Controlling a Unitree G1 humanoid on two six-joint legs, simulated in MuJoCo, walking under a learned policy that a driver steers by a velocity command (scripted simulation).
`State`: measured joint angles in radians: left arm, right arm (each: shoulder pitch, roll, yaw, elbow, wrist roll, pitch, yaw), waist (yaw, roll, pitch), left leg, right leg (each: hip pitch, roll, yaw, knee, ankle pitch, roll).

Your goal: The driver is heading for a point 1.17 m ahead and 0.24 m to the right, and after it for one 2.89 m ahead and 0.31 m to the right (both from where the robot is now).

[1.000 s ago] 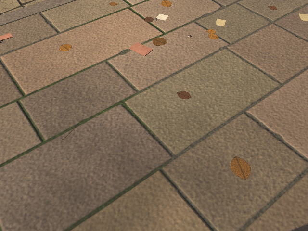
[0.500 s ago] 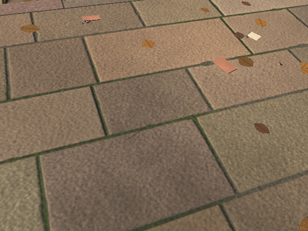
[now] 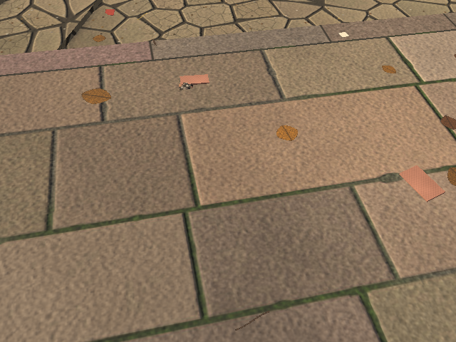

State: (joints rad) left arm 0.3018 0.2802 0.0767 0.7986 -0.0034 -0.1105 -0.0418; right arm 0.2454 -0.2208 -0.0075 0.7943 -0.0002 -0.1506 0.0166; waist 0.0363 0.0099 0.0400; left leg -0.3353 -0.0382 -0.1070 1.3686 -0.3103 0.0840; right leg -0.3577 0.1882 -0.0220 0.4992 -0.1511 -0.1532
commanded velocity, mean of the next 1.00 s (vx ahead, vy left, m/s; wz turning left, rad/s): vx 0.75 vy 0.00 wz -0.45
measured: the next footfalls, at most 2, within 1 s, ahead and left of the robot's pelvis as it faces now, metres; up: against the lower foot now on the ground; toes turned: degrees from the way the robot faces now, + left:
left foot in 0.30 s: +0.51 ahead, +0.14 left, +0.00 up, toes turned -23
right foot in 0.74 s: +0.74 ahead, -0.29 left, +0.00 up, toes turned -37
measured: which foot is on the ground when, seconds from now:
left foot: up 0.00-0.28, down 0.30-0.74, up 0.76-1.00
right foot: down 0.00-0.30, up 0.32-0.72, down 0.74-1.00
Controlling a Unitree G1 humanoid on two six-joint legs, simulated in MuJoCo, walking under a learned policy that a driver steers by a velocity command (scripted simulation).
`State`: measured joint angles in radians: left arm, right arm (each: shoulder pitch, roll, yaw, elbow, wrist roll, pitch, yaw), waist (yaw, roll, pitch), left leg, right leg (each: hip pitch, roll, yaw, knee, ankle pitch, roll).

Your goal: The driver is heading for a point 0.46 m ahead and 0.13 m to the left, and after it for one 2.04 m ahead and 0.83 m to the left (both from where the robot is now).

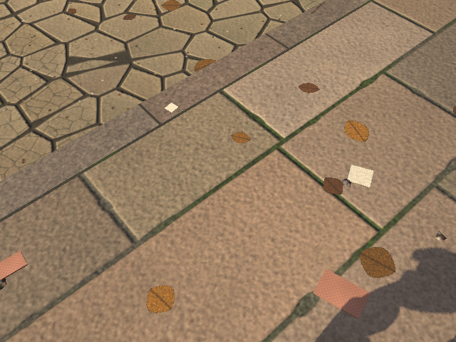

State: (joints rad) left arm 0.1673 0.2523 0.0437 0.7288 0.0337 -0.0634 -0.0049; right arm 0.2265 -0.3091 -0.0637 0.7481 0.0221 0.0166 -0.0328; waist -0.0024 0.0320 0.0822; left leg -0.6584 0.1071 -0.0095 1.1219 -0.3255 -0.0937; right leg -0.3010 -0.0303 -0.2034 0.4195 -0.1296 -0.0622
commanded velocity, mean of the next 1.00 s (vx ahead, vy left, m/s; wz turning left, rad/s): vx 0.31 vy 0.00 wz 0.23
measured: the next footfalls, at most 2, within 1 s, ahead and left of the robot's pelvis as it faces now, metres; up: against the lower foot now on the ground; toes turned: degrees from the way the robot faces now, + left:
left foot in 0.18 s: +0.15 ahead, +0.15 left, +0.00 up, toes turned +15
right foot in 0.78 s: +0.22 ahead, -0.06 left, +0.00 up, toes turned +21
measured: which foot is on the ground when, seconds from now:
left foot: up 0.00-0.16, down 0.18-0.78, up 0.80-1.00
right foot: down 0.00-0.20, up 0.22-0.76, down 0.78-1.00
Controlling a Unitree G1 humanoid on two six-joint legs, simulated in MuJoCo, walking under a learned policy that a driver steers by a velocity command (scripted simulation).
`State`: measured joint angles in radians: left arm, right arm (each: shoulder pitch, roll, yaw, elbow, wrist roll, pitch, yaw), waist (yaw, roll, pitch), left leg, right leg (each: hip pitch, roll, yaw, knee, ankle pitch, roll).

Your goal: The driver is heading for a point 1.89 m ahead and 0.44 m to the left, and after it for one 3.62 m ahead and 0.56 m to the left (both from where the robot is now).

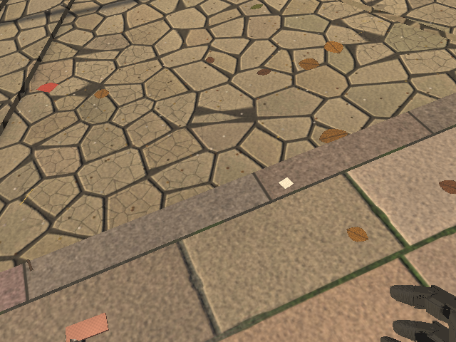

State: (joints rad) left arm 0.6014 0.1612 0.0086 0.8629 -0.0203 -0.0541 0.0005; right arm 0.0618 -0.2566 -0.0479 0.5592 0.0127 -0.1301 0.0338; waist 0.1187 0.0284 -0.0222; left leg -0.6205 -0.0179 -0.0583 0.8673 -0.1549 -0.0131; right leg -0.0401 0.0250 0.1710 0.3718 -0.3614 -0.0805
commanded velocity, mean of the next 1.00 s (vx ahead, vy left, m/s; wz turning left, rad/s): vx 0.15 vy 0.00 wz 0.45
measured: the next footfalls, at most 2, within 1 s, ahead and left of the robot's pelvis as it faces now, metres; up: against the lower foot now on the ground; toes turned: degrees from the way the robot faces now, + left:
left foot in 0.18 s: +0.33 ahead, +0.08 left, +0.00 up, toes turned -3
right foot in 0.60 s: +0.44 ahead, -0.10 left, +0.00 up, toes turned +29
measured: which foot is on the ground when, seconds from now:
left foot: up 0.00-0.16, down 0.18-0.60, up 0.62-0.98, down 1.00-1.00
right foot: down 0.00-0.20, up 0.22-0.58, down 0.60-1.00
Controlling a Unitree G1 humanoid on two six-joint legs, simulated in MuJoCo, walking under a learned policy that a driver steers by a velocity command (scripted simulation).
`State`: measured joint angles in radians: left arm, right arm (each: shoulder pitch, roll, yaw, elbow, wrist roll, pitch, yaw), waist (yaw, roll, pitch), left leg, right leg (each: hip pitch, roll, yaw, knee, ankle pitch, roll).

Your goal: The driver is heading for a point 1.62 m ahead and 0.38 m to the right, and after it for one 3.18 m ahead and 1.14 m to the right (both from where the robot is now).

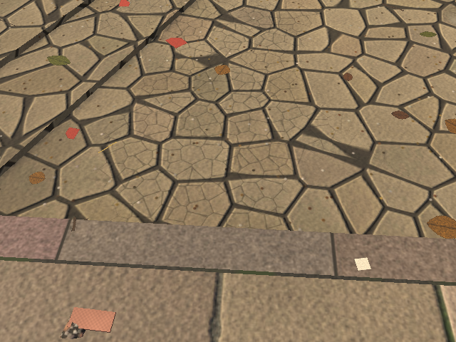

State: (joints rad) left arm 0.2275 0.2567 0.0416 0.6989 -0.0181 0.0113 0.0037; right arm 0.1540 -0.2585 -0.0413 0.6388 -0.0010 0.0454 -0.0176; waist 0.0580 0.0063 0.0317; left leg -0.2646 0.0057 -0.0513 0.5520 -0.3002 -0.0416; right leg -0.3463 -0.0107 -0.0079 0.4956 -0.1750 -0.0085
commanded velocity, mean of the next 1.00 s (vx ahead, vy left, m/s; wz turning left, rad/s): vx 0.35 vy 0.00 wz -0.23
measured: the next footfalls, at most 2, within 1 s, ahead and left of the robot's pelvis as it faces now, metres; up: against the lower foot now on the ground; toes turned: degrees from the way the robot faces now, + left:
right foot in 0.38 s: +0.02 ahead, -0.15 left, +0.00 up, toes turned -25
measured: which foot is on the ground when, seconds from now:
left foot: down 0.00-0.38, up 0.40-1.00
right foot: down 0.00-0.02, up 0.04-0.36, down 0.38-1.00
